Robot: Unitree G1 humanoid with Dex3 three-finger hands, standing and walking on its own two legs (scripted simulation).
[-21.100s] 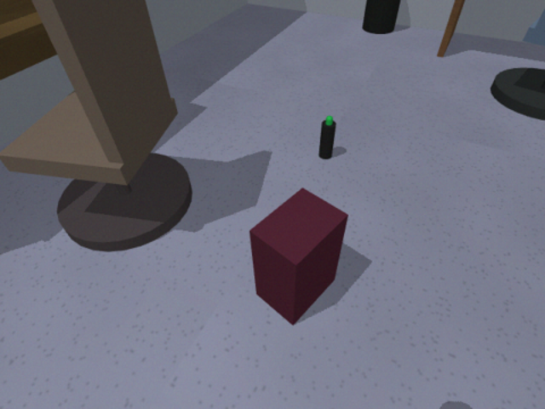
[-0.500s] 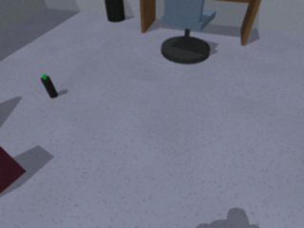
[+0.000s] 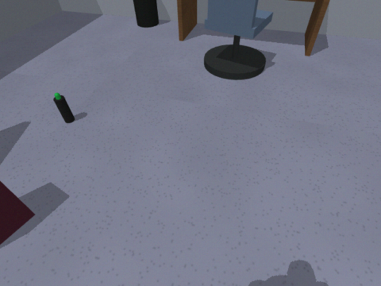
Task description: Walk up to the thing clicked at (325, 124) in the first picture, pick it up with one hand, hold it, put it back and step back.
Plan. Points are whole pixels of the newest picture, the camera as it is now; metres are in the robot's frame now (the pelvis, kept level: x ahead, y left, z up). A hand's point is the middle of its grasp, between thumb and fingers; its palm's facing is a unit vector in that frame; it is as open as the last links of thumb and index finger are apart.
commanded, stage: stand
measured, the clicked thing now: (63, 107) +1.52 +1.07 -0.65
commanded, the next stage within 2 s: walk up in 1.42 s
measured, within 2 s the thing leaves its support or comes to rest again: neither
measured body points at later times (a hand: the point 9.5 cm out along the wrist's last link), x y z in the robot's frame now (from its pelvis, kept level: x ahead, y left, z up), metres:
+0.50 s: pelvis +0.01 +0.00 +0.00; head +0.03 +0.00 +0.45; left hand +0.09 +0.30 -0.13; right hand +0.08 -0.30 -0.14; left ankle +0.01 +0.14 -0.75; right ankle -0.01 -0.13 -0.75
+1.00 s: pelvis +0.02 +0.00 +0.00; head +0.03 +0.00 +0.45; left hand +0.09 +0.30 -0.13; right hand +0.09 -0.30 -0.13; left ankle +0.01 +0.14 -0.75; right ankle -0.01 -0.13 -0.75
